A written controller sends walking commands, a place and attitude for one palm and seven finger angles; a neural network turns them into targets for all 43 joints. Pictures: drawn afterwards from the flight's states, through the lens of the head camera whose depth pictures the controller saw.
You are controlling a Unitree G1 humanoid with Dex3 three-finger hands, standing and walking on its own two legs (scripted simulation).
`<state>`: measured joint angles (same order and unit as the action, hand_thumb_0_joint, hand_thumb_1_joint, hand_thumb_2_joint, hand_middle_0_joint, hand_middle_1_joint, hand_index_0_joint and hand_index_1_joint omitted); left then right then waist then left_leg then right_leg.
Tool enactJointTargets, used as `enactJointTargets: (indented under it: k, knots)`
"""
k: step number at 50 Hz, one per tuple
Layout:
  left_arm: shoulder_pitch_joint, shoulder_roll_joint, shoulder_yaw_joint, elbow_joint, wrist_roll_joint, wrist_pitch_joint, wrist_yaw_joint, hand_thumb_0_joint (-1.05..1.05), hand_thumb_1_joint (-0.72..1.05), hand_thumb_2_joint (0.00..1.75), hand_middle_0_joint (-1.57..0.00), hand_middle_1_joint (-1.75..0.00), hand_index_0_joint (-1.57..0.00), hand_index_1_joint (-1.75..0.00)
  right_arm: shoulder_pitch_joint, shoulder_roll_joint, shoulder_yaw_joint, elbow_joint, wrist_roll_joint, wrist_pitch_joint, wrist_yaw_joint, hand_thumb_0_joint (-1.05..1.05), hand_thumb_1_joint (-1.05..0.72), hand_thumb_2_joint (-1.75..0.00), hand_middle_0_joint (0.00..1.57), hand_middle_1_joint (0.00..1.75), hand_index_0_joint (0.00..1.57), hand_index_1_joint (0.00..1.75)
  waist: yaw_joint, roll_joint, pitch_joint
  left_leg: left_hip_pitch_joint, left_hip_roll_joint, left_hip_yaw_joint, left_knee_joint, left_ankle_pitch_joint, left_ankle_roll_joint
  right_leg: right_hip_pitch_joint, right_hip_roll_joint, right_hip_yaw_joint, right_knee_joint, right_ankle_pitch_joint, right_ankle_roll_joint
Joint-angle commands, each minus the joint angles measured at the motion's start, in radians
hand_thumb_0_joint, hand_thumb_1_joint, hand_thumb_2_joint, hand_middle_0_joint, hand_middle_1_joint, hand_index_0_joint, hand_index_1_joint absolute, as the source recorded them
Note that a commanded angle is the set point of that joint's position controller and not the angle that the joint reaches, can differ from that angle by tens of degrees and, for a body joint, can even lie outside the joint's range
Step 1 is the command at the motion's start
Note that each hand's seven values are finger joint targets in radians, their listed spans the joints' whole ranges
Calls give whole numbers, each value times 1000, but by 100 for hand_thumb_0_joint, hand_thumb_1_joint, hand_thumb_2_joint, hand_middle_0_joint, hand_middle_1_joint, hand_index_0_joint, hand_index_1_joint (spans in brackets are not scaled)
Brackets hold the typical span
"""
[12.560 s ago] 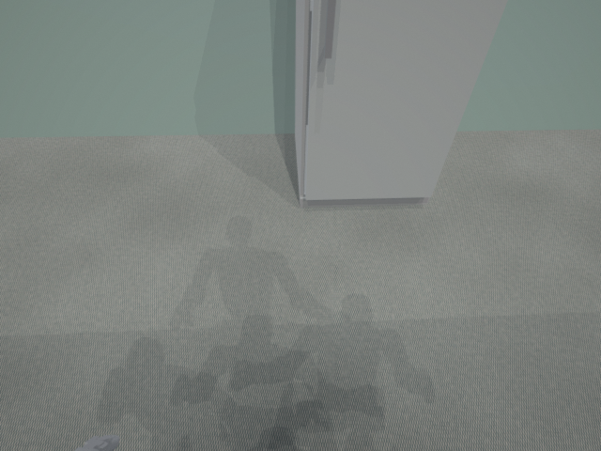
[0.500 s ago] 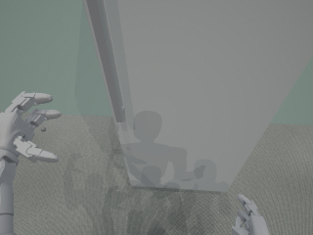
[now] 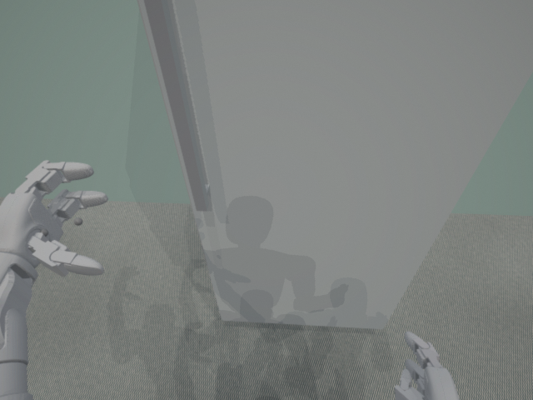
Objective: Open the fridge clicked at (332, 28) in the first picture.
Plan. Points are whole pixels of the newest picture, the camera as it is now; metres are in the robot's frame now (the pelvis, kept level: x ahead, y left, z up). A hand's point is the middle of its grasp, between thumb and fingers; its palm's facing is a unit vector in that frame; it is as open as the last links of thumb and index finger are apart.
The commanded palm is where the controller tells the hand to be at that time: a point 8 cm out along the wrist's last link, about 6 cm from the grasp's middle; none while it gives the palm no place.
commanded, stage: move the hooked fingers beside the handle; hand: left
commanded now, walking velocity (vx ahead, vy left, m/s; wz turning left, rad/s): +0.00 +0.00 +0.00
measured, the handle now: (182, 96) +0.50 +0.19 +0.23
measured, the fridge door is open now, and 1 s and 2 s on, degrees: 0 0 0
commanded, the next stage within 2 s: none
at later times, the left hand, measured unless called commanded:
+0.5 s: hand (104, 200) +0.32 +0.26 +0.16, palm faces +0.09 -1.00 -0.02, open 13.9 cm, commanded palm +0.29 +0.31 +0.16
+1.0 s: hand (126, 181) +0.37 +0.25 +0.16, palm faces +0.08 -1.00 +0.00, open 13.9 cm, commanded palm +0.34 +0.30 +0.16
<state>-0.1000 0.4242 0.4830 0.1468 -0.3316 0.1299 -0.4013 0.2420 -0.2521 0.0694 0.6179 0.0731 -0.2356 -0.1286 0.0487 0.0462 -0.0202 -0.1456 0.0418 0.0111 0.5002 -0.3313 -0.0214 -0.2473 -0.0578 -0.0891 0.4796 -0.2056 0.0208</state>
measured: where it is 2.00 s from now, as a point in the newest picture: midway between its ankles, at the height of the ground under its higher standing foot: outside the picture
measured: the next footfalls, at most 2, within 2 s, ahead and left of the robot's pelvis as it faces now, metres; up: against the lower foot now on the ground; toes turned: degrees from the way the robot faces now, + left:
none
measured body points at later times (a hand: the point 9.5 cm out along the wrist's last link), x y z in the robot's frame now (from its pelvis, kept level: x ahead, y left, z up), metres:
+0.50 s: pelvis -0.01 +0.00 +0.00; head -0.01 -0.01 +0.45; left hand +0.31 +0.32 +0.17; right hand +0.16 -0.24 -0.08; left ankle -0.04 +0.13 -0.74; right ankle +0.03 -0.13 -0.74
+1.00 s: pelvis +0.00 +0.00 +0.00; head +0.01 -0.01 +0.45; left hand +0.36 +0.31 +0.16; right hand +0.14 -0.25 -0.09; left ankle -0.04 +0.13 -0.74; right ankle +0.03 -0.13 -0.74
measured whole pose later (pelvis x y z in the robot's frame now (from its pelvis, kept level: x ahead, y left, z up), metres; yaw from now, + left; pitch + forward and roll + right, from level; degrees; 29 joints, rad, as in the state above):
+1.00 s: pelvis +0.00 +0.00 +0.00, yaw -1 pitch +2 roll +0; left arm -0.43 0.44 0.42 0.51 -0.25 0.05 -0.35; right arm 0.27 -0.27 0.06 0.63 0.07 -0.17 -0.13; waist 0.01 0.03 -0.02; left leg -0.21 0.04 0.03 0.50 -0.32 -0.02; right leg -0.32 -0.06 -0.07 0.49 -0.19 0.02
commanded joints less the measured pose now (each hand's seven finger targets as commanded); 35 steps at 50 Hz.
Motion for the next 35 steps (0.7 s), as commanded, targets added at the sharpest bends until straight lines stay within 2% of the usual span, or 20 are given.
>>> enactJointTargets:
  k: [1,5,6,9,10,12,14,16,17,19,20,23,24,26,27,28,29,32,34,35]
  knots:
    - [-268,270,81,-202,-24,-57,-3,0,-50,30,-30,-120,-30,-120,-108,-120,-49,-166,4,-66,-4,0,-90,-90,20,30,20,30,-4,34,-163,-68,-43,-2,-81,242,31,137,40,12,-43,162,-24]
    - [-275,277,85,-226,-22,-66,0,0,-50,30,-30,-120,-30,-120,-106,-120,-50,-168,4,-64,-2,0,-90,-90,20,30,20,30,-1,32,-177,-59,-42,-3,-83,263,29,146,43,7,-36,180,-26]
    - [-287,267,72,-226,-19,-67,3,0,-50,30,-30,-120,-30,-120,-106,-118,-48,-166,5,-65,-3,0,-90,-90,20,30,20,30,-5,55,-167,-55,-42,-2,-84,259,28,133,43,7,-38,176,-27]
    - [-346,266,55,-178,-14,-67,10,0,-50,30,-30,-120,-30,-120,-98,-122,-48,-155,5,-61,-10,0,-90,-90,20,30,20,30,-19,22,-141,-70,-41,-3,-91,207,30,112,45,13,-54,121,-23]
    - [-368,273,52,-153,-6,-66,15,0,-50,30,-30,-120,-30,-120,-94,-125,-47,-150,8,-59,-14,0,-90,-90,20,30,20,30,-23,33,-125,-78,-41,-5,-93,188,29,97,45,13,-56,96,-24]
    - [-414,253,19,-152,0,-73,20,0,-50,30,-30,-120,-30,-120,-95,-124,-47,-151,6,-60,-16,0,-90,-90,20,30,20,30,-25,35,-137,-69,-41,-5,-92,190,31,104,42,17,-58,93,-26]
    - [-456,273,23,-132,11,-77,24,0,-50,30,-30,-120,-30,-120,-92,-124,-47,-149,6,-59,-20,0,-90,-90,20,30,20,30,-29,44,-164,-63,-43,-8,-92,190,31,107,40,17,-54,96,-26]
    - [-487,260,4,-98,19,-83,26,0,-50,30,-30,-120,-30,-120,-89,-125,-45,-145,6,-57,-22,0,-90,-90,20,30,20,30,-32,53,-156,-67,-44,-9,-93,183,29,95,39,16,-53,90,-28]
    - [-496,275,13,-93,17,-90,28,0,-50,30,-30,-120,-30,-120,-84,-127,-47,-141,4,-54,-21,0,-90,-90,20,30,20,30,-29,27,-170,-66,-41,-10,-92,201,30,117,39,16,-52,107,-30]
    - [-493,290,33,-77,21,-94,29,0,-50,30,-30,-120,-30,-120,-87,-126,-48,-146,3,-54,-18,0,-90,-90,20,30,20,30,-20,45,-202,-68,-44,-5,-90,224,28,135,36,17,-41,138,-30]
    - [-488,280,27,-51,21,-93,29,0,-50,30,-30,-120,-30,-120,-85,-125,-45,-148,2,-53,-16,0,-90,-90,20,30,20,30,-17,36,-198,-77,-45,-6,-90,228,28,136,36,16,-39,148,-31]
    - [-492,316,52,9,26,-89,33,0,-50,30,-30,-120,-30,-120,-75,-135,-49,-147,5,-40,-11,0,-90,-90,20,30,20,30,-14,4,-182,-109,-42,0,-93,212,28,138,35,18,-41,132,-28]
    - [-526,287,21,-9,29,-91,33,0,-50,30,-30,-120,-30,-120,-80,-131,-49,-151,6,-40,-10,0,-90,-90,20,30,20,30,-22,30,-190,-96,-42,1,-92,216,28,126,34,20,-39,138,-29]
    - [-537,296,30,-4,32,-97,40,0,-50,30,-30,-120,-30,-120,-70,-132,-52,-152,3,-40,-9,0,-90,-90,20,30,20,30,-20,47,-219,-85,-43,1,-86,239,26,134,34,19,-30,165,-31]
    - [-526,308,42,13,30,-99,39,0,-50,30,-30,-120,-30,-120,-64,-135,-53,-152,1,-36,-6,0,-90,-90,20,30,20,30,-14,5,-221,-91,-41,1,-81,258,29,153,36,20,-29,186,-32]
    - [-541,313,41,4,32,-105,38,0,-50,30,-30,-120,-30,-120,-65,-135,-54,-154,2,-33,-5,0,-90,-90,20,30,20,30,-15,28,-240,-88,-42,5,-83,259,29,157,34,23,-26,191,-32]
    - [-536,296,34,14,30,-106,36,0,-50,30,-30,-120,-30,-120,-61,-133,-55,-154,1,-33,-5,0,-90,-90,20,30,20,30,-19,7,-236,-85,-41,8,-80,269,31,154,35,22,-24,210,-31]
    - [-546,310,40,42,32,-115,34,0,-50,30,-30,-120,-30,-120,-50,-139,-58,-148,1,-24,-4,0,-90,-90,20,30,20,30,-20,-1,-236,-94,-40,12,-77,271,32,157,36,25,-23,218,-30]
    - [-583,290,14,46,35,-115,31,0,-50,30,-30,-120,-30,-120,-48,-138,-59,-147,3,-21,-5,0,-90,-90,20,30,20,30,-31,18,-225,-91,-41,14,-78,261,31,134,36,26,-24,211,-29]
    - [-593,306,25,53,38,-117,34,0,-50,30,-30,-120,-30,-120,-41,-140,-61,-142,5,-18,-6,0,-90,-90,20,30,20,30,-32,37,-222,-90,-42,12,-76,261,30,127,37,26,-24,207,-32]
